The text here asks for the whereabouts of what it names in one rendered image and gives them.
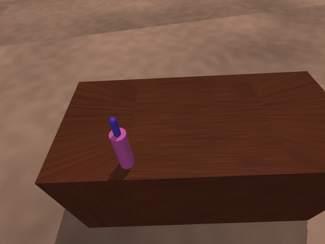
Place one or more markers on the bottle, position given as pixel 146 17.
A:
pixel 120 143

